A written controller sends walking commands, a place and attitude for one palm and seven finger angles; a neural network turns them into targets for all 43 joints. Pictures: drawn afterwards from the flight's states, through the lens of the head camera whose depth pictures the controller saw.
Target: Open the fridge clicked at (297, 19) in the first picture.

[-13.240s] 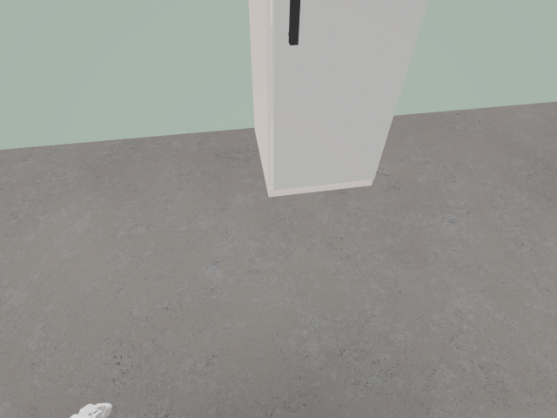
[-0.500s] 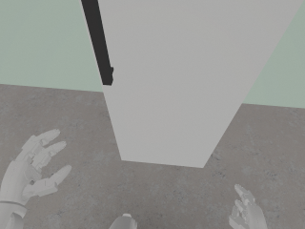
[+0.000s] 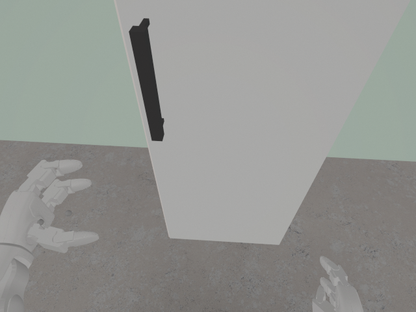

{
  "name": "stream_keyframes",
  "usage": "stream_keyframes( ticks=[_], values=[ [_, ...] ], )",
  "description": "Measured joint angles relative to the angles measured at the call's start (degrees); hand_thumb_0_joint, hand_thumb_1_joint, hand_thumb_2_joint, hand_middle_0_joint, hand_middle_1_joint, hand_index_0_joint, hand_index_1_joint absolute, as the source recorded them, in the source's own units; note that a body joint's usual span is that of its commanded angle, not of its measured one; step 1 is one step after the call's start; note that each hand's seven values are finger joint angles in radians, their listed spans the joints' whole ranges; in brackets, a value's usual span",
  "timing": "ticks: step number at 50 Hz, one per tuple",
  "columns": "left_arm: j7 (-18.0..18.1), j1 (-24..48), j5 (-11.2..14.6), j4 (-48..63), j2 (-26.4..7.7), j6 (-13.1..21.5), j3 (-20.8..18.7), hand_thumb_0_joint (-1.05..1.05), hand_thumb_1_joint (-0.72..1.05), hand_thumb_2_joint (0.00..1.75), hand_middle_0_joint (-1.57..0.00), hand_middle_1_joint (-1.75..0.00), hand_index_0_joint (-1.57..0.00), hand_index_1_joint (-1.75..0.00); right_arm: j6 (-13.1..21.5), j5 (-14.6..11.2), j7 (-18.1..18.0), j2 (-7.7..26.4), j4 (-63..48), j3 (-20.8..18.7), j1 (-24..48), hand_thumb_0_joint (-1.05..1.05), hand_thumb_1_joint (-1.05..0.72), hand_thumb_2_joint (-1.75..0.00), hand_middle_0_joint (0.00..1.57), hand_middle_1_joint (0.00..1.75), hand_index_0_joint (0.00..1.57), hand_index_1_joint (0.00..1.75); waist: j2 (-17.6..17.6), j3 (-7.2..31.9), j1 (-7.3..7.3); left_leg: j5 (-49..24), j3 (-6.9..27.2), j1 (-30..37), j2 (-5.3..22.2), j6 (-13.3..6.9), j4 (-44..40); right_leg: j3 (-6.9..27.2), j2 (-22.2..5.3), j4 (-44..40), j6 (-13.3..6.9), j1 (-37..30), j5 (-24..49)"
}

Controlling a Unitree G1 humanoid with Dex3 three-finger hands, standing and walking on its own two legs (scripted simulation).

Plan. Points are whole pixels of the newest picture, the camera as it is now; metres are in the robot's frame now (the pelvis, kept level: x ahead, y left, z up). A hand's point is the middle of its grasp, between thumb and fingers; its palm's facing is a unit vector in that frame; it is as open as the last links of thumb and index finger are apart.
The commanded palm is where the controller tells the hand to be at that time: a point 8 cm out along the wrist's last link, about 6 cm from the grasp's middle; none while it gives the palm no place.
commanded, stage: raise the hand to about handle height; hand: left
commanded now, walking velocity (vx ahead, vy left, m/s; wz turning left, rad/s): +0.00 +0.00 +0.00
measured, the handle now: (152, 86) +0.51 +0.18 +0.18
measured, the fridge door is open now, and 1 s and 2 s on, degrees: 0 0 0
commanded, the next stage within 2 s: move the hooked fingers beside the handle in 1.00 s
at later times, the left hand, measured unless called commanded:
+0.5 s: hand (33, 168) +0.26 +0.28 +0.20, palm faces +0.10 -0.99 -0.08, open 14.0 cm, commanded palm +0.22 +0.32 +0.21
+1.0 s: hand (54, 158) +0.27 +0.26 +0.20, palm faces +0.10 -0.99 -0.07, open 14.0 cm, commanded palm +0.24 +0.31 +0.21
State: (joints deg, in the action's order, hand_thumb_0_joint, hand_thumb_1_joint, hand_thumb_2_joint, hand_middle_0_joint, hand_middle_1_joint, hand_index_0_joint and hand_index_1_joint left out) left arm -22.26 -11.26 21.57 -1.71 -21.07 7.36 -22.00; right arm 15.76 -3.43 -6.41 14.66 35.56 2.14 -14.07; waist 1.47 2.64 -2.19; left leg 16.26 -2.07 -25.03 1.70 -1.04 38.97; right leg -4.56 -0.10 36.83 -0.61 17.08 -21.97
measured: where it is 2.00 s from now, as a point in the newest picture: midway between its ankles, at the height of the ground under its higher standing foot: outside the picture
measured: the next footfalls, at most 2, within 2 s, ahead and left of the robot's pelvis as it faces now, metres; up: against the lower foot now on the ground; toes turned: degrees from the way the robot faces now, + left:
none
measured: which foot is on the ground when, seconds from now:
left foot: down 0.00-1.00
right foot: down 0.00-1.00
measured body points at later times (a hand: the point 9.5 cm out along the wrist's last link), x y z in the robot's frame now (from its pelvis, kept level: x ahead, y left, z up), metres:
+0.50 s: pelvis -0.01 +0.00 +0.02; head -0.03 -0.01 +0.47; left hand +0.25 +0.34 +0.20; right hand +0.18 -0.21 -0.05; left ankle +0.04 +0.11 -0.72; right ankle -0.03 -0.11 -0.72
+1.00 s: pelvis +0.00 -0.02 +0.02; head -0.02 -0.04 +0.47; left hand +0.26 +0.32 +0.20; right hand +0.20 -0.24 -0.05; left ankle +0.04 +0.11 -0.72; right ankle -0.03 -0.11 -0.72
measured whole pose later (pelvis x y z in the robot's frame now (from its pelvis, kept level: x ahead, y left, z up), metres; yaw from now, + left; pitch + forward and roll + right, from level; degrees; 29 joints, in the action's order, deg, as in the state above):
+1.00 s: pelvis +0.00 -0.02 +0.02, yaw +0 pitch -3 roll +0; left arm -23.6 7.4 19.2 -6.7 -26.4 -11.8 -25.9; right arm 11.0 -5.5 -6.5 15.1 35.0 4.4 -11.7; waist 3.2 0.8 -3.7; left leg 10.6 -1.6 -13.4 1.7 0.1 26.9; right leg -5.0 0.6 25.6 -1.7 5.9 -16.9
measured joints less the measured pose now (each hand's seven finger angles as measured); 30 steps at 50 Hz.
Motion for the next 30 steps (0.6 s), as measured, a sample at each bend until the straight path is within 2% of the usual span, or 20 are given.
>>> stream_keyframes(
  ticks=[13, 23, 30],
  values=[
    [-0.2, 9.5, -1.3, -1.2, -2.9, -10.1, -1.6, -0.01, -0.45, 0.32, -0.30, -1.17, -0.30, -1.17, -1.0, -0.7, -0.4, -1.2, -0.5, 3.0, 2.0, 0.01, -0.90, -0.90, 0.21, 0.30, 0.20, 0.30, 0.8, -1.5, -1.46, -3.9, 0.3, 6.7, -0.9, -0.5, -6.8, -0.4, -0.5, -7.1, 0.4, -7.0, 3.9],
    [-1.3, 16.8, -2.2, -4.3, -5.6, -15.4, -3.2, -0.01, -0.50, 0.30, -0.30, -1.20, -0.30, -1.20, -2.4, -1.5, -0.8, -0.5, 0.4, 3.5, 1.9, 0.01, -0.90, -0.90, 0.21, 0.30, 0.20, 0.30, 1.2, -2.6, -1.65, -6.0, 0.6, 10.0, -0.9, -0.1, -10.6, -0.8, -0.2, -10.6, 0.1, -10.2, 5.8],
    [-2.3, 19.9, -1.8, -6.5, -7.2, -18.0, -4.3, -0.01, -0.50, 0.30, -0.30, -1.20, -0.30, -1.20, -3.3, -1.9, -0.3, 0.2, 0.4, 3.2, 1.7, 0.01, -0.90, -0.90, 0.21, 0.30, 0.20, 0.30, 1.7, -2.1, -1.22, -6.5, 0.5, 10.8, -0.6, 0.2, -11.9, -0.6, 0.1, -11.7, -0.3, -10.8, 6.2]
  ],
)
